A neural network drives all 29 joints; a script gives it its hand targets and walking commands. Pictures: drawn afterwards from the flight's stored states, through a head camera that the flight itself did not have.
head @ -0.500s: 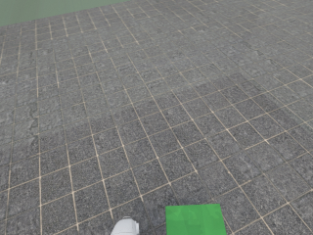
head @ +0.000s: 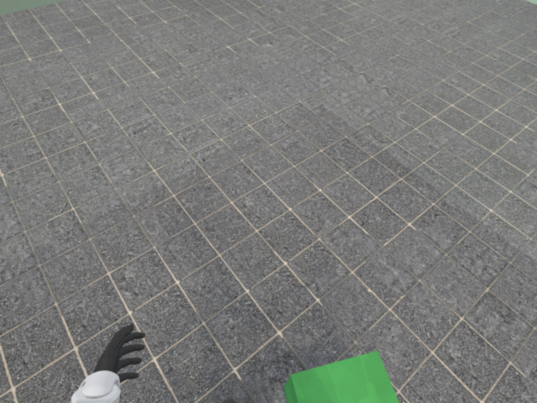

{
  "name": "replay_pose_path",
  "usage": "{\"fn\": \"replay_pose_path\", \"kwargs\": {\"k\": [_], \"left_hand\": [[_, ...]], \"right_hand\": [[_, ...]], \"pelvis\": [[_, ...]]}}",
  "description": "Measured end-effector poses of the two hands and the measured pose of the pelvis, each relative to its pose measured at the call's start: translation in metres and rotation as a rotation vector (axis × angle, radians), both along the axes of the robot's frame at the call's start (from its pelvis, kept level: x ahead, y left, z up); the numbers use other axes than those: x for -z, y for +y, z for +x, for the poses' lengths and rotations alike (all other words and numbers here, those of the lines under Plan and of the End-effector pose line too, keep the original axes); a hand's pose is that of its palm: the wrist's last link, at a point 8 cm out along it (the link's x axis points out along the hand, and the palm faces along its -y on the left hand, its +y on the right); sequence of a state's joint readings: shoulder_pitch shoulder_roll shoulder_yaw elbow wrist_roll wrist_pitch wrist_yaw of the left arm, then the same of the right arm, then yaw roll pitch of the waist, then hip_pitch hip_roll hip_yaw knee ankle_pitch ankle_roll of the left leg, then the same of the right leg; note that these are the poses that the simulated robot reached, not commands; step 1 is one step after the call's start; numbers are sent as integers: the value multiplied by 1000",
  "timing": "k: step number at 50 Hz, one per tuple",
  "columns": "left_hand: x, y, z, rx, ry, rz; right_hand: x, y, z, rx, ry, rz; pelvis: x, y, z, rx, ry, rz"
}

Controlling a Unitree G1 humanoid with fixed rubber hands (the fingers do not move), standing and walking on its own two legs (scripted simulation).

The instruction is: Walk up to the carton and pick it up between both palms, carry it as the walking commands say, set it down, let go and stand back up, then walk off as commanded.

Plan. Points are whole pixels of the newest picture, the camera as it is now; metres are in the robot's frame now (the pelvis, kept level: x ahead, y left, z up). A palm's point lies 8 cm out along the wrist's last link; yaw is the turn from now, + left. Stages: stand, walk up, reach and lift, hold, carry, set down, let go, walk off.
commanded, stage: walk off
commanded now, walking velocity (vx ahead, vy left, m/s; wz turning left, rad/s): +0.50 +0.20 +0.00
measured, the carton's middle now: out of the picture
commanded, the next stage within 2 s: none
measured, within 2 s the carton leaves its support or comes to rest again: rests again in 1.06 s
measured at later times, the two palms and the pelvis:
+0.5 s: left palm out of the picture -0.09 +0.28 -0.15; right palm out of the picture +0.05 -0.24 -0.14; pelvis -0.03 +0.01 -0.02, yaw +2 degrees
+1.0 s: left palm (36, 376) +0.23 +0.34 -0.10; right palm out of the picture -0.13 -0.10 -0.12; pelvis +0.01 +0.12 +0.00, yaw -1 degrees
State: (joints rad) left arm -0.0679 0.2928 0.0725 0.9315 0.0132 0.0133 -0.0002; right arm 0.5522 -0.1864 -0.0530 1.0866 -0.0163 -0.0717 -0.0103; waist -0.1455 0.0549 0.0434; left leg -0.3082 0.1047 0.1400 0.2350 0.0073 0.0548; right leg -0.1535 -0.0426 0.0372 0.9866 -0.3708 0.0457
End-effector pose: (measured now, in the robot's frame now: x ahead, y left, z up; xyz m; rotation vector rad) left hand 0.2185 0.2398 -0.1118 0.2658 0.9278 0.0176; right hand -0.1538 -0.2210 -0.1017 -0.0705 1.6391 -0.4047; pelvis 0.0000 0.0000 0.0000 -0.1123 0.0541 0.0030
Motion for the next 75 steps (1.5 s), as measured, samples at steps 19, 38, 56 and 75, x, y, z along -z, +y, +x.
{"fn": "replay_pose_path", "kwargs": {"k": [19,38,56,75], "left_hand": [[45,15,-259,-251,377,95],[33,134,-174,-196,355,67],[12,104,-42,-35,25,9],[46,247,-210,-364,554,63]], "right_hand": [[62,-31,85,-195,-279,56],[38,53,222,-320,-409,-20],[47,125,27,-34,-42,104],[45,191,411,-489,-582,34]], "pelvis": [[27,-10,-54,-18,-59,91],[16,100,13,39,8,52],[17,118,4,25,-40,128],[37,223,97,-9,-36,134]]}}
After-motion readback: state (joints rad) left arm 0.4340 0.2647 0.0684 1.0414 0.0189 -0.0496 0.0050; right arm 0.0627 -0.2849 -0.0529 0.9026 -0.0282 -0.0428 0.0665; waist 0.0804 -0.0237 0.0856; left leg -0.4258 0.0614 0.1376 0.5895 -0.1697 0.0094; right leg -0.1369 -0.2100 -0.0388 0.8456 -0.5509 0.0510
